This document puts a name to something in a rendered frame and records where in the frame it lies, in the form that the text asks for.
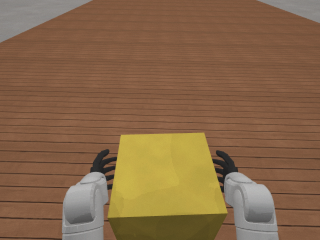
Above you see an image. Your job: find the robot right forearm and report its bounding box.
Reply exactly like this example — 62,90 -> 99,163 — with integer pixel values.
224,172 -> 279,240

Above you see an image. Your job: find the carton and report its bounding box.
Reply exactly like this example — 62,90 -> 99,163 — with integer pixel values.
107,132 -> 228,240

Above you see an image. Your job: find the left robot hand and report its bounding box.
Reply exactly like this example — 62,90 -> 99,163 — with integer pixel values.
90,149 -> 117,190

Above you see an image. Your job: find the right robot hand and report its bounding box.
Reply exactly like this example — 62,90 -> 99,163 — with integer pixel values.
212,150 -> 238,193

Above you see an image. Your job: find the robot left forearm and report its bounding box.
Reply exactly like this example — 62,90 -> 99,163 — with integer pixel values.
62,172 -> 109,240

